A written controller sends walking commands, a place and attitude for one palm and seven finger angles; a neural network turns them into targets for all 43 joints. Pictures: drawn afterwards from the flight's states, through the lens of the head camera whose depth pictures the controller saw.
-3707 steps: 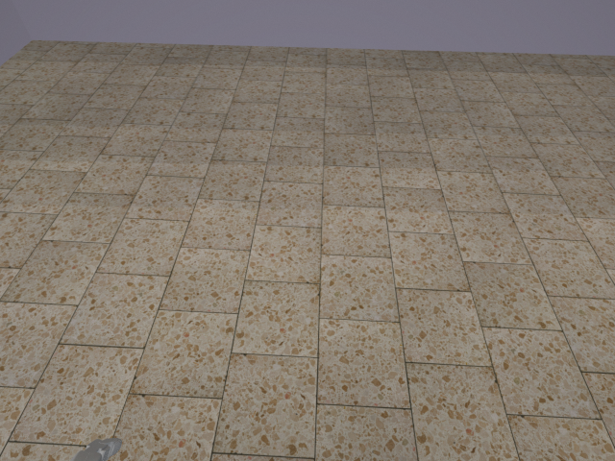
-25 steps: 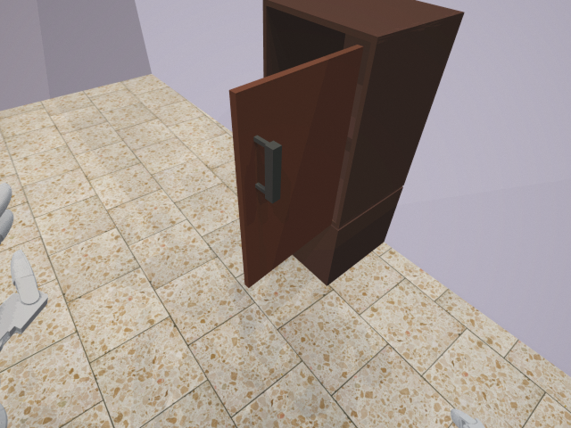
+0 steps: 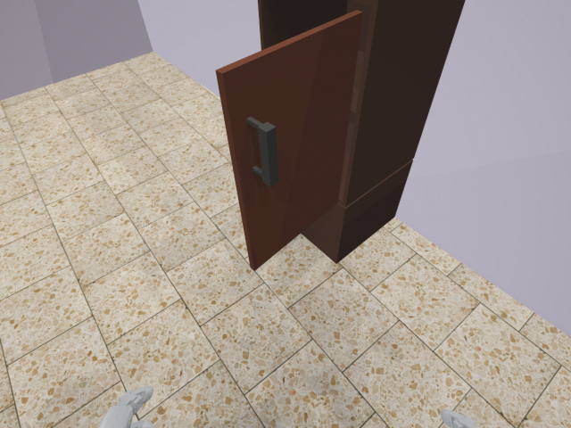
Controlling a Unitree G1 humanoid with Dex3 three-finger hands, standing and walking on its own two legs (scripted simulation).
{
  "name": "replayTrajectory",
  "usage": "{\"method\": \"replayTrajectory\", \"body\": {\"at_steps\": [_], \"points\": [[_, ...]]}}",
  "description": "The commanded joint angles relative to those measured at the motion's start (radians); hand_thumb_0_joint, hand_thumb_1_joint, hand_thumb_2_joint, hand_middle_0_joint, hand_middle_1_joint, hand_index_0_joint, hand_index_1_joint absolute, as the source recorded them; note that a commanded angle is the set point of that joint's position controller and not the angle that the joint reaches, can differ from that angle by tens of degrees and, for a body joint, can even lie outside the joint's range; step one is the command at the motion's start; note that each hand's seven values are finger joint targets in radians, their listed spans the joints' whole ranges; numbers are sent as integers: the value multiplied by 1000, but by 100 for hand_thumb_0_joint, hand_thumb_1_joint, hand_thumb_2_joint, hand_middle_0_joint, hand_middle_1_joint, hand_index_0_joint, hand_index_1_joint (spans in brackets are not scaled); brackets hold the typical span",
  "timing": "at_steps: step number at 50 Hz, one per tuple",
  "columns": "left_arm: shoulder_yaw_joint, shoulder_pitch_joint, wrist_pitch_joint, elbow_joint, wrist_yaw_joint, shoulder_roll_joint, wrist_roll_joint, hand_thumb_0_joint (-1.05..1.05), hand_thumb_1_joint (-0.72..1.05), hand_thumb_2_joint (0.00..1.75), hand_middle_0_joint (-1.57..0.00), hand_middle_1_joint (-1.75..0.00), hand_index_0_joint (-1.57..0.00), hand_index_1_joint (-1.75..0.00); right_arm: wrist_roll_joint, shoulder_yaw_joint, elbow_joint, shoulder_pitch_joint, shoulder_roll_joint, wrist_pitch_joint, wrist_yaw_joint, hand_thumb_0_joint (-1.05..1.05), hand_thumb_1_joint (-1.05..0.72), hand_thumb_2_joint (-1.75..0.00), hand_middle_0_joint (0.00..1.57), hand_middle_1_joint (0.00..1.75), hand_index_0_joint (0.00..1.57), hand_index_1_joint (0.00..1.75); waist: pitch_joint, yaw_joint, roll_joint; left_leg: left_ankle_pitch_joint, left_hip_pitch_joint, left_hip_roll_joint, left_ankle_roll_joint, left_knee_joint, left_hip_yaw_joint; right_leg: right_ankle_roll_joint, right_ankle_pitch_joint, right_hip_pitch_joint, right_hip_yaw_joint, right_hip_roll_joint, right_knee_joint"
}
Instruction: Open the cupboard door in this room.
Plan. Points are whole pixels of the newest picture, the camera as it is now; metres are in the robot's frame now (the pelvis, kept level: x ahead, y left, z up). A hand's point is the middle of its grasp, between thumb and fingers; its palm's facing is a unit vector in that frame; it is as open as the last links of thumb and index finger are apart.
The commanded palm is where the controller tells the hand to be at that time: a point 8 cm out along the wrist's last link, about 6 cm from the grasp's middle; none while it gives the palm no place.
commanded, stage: let the arm hang, fingers relaxed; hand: left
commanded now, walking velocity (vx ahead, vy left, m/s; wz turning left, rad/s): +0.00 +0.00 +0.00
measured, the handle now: (261, 152) +0.61 +0.08 +0.05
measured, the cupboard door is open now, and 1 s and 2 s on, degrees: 94 94 94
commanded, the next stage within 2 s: look to check the result in 0.88 s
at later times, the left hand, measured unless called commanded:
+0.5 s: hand out of the picture -0.05 +0.17 -0.16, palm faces +0.04 -0.98 -0.22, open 7.3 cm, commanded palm none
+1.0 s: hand out of the picture -0.02 +0.16 -0.16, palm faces +0.04 -0.98 -0.18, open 7.3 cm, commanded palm none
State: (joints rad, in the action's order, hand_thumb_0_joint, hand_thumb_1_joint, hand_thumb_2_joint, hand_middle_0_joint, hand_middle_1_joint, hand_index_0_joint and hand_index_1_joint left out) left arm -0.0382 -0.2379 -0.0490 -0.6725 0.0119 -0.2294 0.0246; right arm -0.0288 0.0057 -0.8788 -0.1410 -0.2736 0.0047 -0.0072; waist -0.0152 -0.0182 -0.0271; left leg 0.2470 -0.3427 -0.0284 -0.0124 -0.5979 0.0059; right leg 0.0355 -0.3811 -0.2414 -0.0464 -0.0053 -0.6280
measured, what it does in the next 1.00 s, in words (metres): stands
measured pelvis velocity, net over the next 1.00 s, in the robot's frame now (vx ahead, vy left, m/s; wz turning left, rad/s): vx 0.00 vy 0.00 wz -0.01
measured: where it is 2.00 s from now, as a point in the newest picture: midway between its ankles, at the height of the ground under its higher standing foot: outside the picture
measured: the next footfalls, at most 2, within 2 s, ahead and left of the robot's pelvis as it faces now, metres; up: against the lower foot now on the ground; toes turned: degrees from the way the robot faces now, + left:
none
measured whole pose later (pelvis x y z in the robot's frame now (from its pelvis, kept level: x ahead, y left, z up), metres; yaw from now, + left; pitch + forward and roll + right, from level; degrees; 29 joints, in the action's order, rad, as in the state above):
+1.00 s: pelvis +0.00 +0.00 +0.01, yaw -1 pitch -2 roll +0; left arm -0.01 -0.30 0.01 -1.15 0.04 -0.12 0.00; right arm -0.02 0.00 -1.14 -0.29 -0.13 -0.02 -0.04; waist -0.05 -0.01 -0.01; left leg 0.17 -0.23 -0.01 -0.01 -0.43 0.00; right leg 0.03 -0.28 -0.12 -0.04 -0.02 -0.43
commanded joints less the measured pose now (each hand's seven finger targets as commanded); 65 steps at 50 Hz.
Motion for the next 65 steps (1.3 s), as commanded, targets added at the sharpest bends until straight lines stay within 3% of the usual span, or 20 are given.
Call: {"method": "replayTrajectory", "body": {"at_steps": [1, 2, 3, 5, 7, 8, 10, 17, 23, 30, 36, 45, 65], "points": [[-10, 4, 56, -107, 13, -130, -10, 0, 90, 90, -20, -30, -20, -30, -1, 11, -2, -26, -47, 0, -13, 0, -90, -90, 20, 30, 20, 30, 78, 3, -19, -277, 149, 85, -14, 116, 73, 36, 381, 53, 138, 128, 198], [-4, -6, 55, -158, 14, -121, -13, 0, 90, 90, -20, -30, -20, -30, 1, 8, -25, -28, -43, -2, -17, 0, -90, -90, 20, 30, 20, 30, 70, 8, -83, -273, 151, 97, -17, 140, 81, 26, 337, 64, 130, 115, 211], [-3, -18, 55, -200, 15, -121, -14, 0, 90, 90, -20, -30, -20, -30, 4, 6, -41, -33, -46, -4, -20, 0, -90, -90, 20, 30, 20, 30, 58, 13, -81, -265, 149, 104, -19, 152, 90, 20, 304, 76, 119, 104, 232], [-9, -47, 53, -275, 16, -82, -16, 0, 90, 90, -20, -30, -20, -30, 2, 7, -79, -49, -22, -8, -27, 0, -90, -90, 20, 30, 20, 30, 40, 17, -160, -196, 132, 111, -23, 184, 98, 25, 249, 93, 119, 101, 269], [-1, -59, 55, -332, 13, -80, -19, 0, 90, 90, -20, -30, -20, -30, 6, 5, -113, -70, -15, -11, -30, 0, -90, -90, 20, 30, 20, 30, 17, 17, -138, -158, 123, 110, -21, 198, 99, 30, 226, 97, 119, 100, 296], [2, -65, 56, -353, 14, -73, -18, 0, 90, 90, -20, -30, -20, -30, 7, 7, -125, -83, -16, -14, -32, 0, -90, -90, 20, 30, 20, 30, 6, 16, -87, -146, 138, 113, -19, 191, 95, 30, 208, 84, 114, 100, 315], [9, -70, 57, -390, 14, -58, -20, 0, 90, 90, -20, -30, -20, -30, 9, 7, -156, -120, -8, -15, -34, 0, -90, -90, 20, 30, 20, 30, 2, 8, -48, -133, 147, 116, -20, 204, 94, 31, 189, 80, 109, 100, 327], [19, -118, 54, -463, 21, -23, -22, 0, 90, 90, -20, -30, -20, -30, 10, 8, -213, -183, 23, -20, -38, 0, -90, -90, 20, 30, 20, 30, -69, 8, 46, -79, 141, 114, -24, 233, 91, 28, 109, 36, 96, 93, 339], [16, -146, 54, -475, 28, 0, -20, 0, 90, 90, -20, -30, -20, -30, 7, 8, -234, -211, 51, -20, -36, 0, -90, -90, 20, 30, 20, 30, -84, 13, 33, -43, 130, 106, -26, 240, 85, 29, 60, 9, 99, 90, 330], [9, -149, 55, -467, 31, 15, -19, 0, 90, 90, -20, -30, -20, -30, 4, 9, -245, -232, 81, -15, -35, 0, -90, -90, 20, 30, 20, 30, -113, 15, 26, -31, 92, 105, -28, 253, 89, 25, 72, 4, 94, 88, 308], [7, -145, 59, -461, 32, 24, -19, 0, 90, 90, -20, -30, -20, -30, 4, 9, -244, -231, 88, -10, -37, 0, -90, -90, 20, 30, 20, 30, -97, 14, 10, -75, 107, 105, -26, 244, 82, 26, 117, 13, 100, 91, 303], [7, -139, 60, -460, 30, 21, -19, 0, 90, 90, -20, -30, -20, -30, 5, 10, -240, -224, 76, -11, -38, 0, -90, -90, 20, 30, 20, 30, -94, 9, 8, -75, 121, 106, -23, 242, 83, 24, 115, 13, 103, 90, 312], [12, -140, 67, -469, 32, 9, -21, 0, 90, 90, -20, -30, -20, -30, 10, 6, -247, -190, 58, -5, -40, 0, -90, -90, 20, 30, 20, 30, -68, 12, 23, -203, 175, 114, -24, 234, 78, 14, 236, 55, 99, 98, 315]]}}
